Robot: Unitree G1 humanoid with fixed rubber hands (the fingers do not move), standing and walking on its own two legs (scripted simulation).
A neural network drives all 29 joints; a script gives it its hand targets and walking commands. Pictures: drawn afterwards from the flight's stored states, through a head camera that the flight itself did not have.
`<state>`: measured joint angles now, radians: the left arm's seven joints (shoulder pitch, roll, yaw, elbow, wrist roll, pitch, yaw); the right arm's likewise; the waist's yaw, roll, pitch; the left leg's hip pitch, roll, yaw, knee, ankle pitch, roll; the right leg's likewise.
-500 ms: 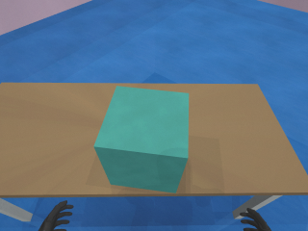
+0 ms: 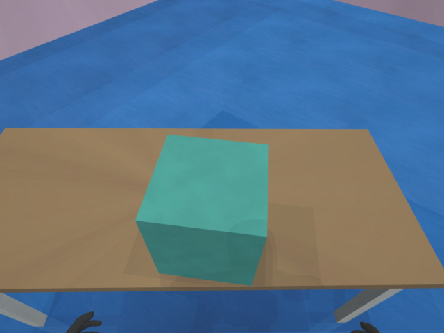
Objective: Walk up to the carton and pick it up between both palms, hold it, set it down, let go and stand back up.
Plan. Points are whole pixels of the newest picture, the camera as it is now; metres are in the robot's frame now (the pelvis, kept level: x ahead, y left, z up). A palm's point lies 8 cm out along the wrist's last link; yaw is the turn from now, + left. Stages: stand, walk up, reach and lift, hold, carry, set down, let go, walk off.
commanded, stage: stand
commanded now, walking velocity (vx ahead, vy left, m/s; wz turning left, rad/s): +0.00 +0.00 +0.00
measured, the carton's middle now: (210, 212) +0.38 +0.04 -0.06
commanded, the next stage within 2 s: walk up in 1.26 s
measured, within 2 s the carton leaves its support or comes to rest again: neither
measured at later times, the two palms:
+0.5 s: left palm out of the picture +0.07 +0.28 -0.11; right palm out of the picture +0.06 -0.29 -0.11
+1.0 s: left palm out of the picture +0.06 +0.28 -0.11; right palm out of the picture +0.05 -0.30 -0.11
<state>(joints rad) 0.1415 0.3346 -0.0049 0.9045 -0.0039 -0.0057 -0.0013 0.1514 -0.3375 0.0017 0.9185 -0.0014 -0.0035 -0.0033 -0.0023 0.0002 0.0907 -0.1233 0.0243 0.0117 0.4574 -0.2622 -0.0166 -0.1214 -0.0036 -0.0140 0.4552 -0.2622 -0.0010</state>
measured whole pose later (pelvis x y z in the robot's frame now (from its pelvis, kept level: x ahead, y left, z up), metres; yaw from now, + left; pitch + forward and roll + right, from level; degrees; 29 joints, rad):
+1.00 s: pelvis -0.01 -0.01 +0.01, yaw +0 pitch -4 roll +0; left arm 0.16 0.33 0.01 1.05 0.00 -0.02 0.01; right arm 0.17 -0.34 0.00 1.06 0.00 -0.02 -0.01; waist 0.00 0.00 0.07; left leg -0.09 0.04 0.02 0.35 -0.19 -0.03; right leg -0.09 0.01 -0.02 0.34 -0.18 -0.01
